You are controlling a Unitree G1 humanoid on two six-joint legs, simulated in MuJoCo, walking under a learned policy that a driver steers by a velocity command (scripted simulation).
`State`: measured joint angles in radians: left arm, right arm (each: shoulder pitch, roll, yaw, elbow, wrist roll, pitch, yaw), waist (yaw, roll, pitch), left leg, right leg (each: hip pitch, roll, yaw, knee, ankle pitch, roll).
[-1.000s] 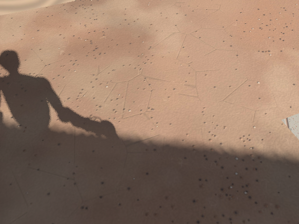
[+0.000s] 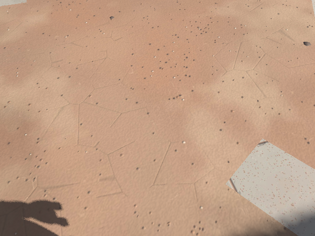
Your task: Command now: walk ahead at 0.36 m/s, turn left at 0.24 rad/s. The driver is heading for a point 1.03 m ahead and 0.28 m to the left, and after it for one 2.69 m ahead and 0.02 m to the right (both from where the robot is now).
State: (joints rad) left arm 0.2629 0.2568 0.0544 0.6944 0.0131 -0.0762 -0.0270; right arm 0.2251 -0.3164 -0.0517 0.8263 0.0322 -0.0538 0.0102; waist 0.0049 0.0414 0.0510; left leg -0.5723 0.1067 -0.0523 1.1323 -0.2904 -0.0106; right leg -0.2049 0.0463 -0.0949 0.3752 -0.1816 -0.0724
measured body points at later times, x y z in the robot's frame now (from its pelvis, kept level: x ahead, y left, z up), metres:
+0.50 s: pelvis +0.19 +0.05 +0.00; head +0.23 +0.07 +0.44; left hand +0.30 +0.35 -0.10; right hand +0.37 -0.20 -0.10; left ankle +0.23 +0.13 -0.74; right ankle +0.25 -0.12 -0.68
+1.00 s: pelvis +0.40 +0.05 +0.00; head +0.42 +0.05 +0.45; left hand +0.26 +0.30 -0.11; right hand +0.69 -0.07 -0.09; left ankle +0.40 +0.26 -0.67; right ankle +0.40 -0.07 -0.74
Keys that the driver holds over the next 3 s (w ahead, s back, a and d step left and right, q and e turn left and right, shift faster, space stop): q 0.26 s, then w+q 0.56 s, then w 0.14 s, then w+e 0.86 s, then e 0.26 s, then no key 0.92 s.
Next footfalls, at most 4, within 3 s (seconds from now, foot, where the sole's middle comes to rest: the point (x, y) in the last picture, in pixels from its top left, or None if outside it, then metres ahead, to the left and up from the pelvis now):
0.28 left None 0.27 0.14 -0.78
0.74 right None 0.43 -0.05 -0.78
1.20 left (96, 217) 0.55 0.32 -0.78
1.68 right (136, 146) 0.91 0.17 -0.78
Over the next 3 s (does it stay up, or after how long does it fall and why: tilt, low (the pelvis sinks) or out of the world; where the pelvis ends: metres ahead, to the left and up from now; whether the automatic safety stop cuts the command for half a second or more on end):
stays up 1.05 0.24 -0.01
